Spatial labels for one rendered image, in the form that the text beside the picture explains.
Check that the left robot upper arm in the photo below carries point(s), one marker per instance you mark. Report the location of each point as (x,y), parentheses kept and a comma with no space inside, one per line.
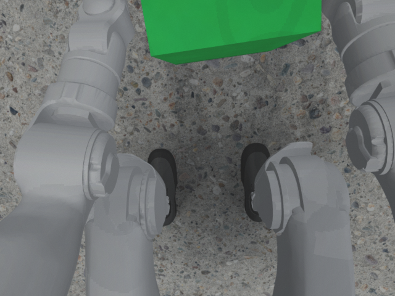
(60,170)

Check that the carton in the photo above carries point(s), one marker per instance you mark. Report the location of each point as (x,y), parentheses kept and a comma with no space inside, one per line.
(185,31)

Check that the robot left forearm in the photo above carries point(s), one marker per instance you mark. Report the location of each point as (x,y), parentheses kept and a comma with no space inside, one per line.
(91,69)

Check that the left robot thigh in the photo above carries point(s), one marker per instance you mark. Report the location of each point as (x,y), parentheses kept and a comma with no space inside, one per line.
(118,247)

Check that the robot right shin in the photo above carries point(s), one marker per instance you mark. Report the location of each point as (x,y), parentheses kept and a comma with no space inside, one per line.
(296,149)

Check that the robot right forearm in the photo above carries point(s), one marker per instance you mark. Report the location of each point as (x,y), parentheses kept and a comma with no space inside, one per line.
(364,32)

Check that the right robot upper arm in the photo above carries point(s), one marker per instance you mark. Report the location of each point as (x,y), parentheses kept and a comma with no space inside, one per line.
(370,142)

